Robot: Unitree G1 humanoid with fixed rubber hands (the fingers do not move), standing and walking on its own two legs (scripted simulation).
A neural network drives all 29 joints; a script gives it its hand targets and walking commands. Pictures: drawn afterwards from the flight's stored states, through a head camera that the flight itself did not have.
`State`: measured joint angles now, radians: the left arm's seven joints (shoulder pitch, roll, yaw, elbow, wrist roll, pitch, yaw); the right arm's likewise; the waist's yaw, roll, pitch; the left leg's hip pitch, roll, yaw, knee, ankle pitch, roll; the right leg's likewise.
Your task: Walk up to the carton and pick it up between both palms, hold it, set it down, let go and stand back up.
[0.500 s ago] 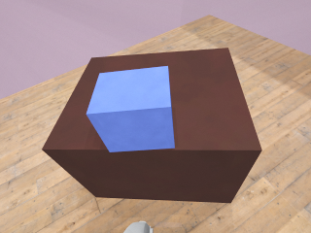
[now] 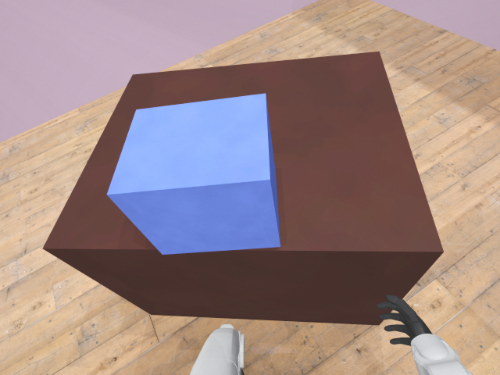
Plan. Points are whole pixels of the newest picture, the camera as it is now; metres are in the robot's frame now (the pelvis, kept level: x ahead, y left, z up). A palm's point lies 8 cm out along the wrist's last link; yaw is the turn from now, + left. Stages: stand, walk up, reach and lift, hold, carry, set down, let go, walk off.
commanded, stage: walk up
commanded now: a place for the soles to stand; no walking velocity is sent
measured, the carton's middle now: (210, 180) +0.47 +0.13 +0.00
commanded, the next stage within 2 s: none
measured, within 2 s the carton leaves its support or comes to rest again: neither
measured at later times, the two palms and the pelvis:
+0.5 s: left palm (101, 341) +0.18 +0.32 -0.08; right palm out of the picture +0.06 -0.18 -0.12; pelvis +0.00 +0.08 +0.00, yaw -5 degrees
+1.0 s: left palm out of the picture -0.01 +0.33 -0.11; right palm out of the picture -0.05 -0.17 -0.11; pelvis -0.05 +0.08 +0.02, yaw +1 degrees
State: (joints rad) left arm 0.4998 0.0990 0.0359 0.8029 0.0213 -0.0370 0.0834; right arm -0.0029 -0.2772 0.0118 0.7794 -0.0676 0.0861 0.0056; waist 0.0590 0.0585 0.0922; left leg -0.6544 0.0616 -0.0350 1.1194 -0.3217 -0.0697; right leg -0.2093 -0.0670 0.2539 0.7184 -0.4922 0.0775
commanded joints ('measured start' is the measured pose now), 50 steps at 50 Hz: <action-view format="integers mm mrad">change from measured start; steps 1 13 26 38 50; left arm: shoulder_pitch -62 -172 -221 -231 -164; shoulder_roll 260 194 246 200 181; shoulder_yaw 71 49 44 8 -37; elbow -100 -143 -127 -45 47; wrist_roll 24 16 1 -4 8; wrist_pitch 4 50 59 38 59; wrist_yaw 9 -19 -48 -29 -62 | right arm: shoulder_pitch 119 115 266 336 484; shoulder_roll -18 -70 -82 -19 -71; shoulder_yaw -45 -73 -53 -57 -63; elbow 23 -15 -8 78 123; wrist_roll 42 53 60 44 53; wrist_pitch -23 -35 -35 -50 -100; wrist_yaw -3 -12 -8 -14 -44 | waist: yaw -86 -80 -58 -44 -72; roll -157 61 -163 -199 75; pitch -120 -30 -160 -93 88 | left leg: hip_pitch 386 344 134 147 435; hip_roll -36 146 117 -102 274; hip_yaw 102 -49 -69 1 -450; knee -522 -679 -570 -302 -991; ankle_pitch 276 691 -159 -98 -443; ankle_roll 56 246 120 35 226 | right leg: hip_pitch -28 -186 156 125 -370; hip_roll -24 135 -82 -80 57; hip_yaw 27 -196 13 -25 -270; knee -34 445 -348 -509 -15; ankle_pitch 737 -41 111 -90 -31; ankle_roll -102 -64 -138 -96 -60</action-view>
